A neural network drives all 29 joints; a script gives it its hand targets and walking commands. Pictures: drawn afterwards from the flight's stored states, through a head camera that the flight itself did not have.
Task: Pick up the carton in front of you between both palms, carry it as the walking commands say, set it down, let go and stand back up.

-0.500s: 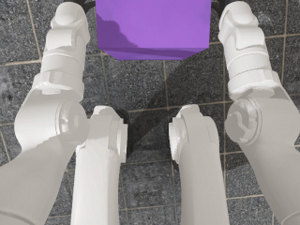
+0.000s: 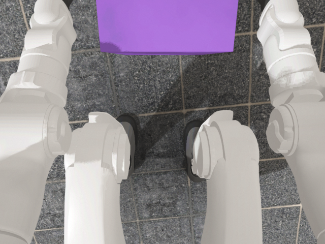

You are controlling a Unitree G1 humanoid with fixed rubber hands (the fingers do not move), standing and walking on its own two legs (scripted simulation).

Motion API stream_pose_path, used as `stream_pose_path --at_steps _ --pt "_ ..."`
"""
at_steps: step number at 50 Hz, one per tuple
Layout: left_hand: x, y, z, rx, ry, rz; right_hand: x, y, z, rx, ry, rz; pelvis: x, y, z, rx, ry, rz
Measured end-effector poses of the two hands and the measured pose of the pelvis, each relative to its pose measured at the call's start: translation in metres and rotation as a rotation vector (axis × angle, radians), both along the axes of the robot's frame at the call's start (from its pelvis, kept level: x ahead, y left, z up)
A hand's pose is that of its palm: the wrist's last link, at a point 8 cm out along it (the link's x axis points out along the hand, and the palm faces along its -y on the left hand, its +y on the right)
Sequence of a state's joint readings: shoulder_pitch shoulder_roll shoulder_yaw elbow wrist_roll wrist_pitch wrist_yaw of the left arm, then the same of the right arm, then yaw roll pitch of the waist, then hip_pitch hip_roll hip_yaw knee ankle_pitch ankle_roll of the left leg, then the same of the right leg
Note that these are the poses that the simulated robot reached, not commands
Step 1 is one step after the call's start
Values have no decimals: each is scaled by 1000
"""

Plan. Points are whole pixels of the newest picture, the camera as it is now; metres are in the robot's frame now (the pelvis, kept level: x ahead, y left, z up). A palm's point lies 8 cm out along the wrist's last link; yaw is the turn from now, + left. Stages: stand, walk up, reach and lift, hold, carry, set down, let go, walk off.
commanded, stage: set down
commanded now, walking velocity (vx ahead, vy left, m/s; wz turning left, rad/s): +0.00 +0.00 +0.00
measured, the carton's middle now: (165, 2) +0.53 -0.01 -0.23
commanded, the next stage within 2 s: let go in 1.10 s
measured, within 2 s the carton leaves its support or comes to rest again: neither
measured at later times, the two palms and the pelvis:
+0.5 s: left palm out of the picture +0.54 +0.18 -0.02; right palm out of the picture +0.54 -0.20 -0.02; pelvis +0.00 +0.00 +0.09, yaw +0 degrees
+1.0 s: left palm out of the picture +0.53 +0.19 +0.13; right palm out of the picture +0.54 -0.21 +0.13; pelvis +0.02 +0.00 +0.23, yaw -1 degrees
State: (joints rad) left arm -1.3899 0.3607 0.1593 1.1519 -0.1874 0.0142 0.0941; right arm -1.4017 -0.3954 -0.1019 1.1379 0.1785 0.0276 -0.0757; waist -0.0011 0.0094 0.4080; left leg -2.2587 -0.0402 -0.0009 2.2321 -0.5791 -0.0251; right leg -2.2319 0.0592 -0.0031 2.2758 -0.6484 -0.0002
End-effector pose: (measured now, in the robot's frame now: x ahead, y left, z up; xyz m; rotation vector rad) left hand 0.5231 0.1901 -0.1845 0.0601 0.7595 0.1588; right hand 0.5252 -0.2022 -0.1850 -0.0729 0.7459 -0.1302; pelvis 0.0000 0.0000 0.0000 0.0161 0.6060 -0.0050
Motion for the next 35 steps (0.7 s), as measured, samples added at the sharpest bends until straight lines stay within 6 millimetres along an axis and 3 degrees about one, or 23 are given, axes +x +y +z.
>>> stream_pose_path --at_steps 5,9,19,35 --pt "11 -4 17 -15 -66 -4 10 0 19 9 -63 -4 -1 1 -3 -2 3 -3" --pt "15 -10 45 -22 -113 -7 13 3 47 14 -105 -5 -3 2 5 -3 12 -4" --pt "12 -11 129 -15 -108 3 12 5 132 12 -97 -19 -2 2 63 -5 118 -1" --pt "14 -3 213 -4 -138 -3 14 -3 216 4 -123 -11 8 4 139 -9 215 -1"
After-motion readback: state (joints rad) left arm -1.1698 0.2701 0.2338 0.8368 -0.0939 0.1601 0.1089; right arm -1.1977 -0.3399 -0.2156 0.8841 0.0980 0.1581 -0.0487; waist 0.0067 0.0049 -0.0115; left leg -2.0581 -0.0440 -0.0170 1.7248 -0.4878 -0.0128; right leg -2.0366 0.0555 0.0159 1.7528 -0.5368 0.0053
